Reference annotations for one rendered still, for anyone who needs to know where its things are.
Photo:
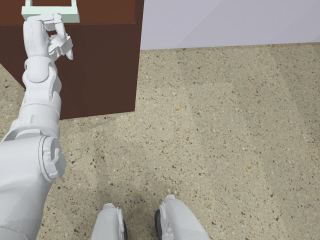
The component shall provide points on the handle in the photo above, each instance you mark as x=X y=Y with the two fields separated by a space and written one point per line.
x=69 y=14

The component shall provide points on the right robot thigh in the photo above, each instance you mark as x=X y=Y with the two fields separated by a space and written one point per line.
x=183 y=223

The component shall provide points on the drawer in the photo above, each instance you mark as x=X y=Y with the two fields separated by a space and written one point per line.
x=90 y=11

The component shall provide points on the robot right shin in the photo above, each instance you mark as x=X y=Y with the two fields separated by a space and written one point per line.
x=167 y=234

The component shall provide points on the left robot upper arm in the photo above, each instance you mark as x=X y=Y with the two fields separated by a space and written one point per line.
x=28 y=168

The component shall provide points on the cabinet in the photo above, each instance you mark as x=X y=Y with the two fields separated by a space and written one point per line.
x=102 y=77

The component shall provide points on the robot left hand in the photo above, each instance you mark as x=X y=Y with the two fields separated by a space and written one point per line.
x=37 y=41

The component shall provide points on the left robot forearm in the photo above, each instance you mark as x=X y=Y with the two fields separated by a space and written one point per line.
x=40 y=110

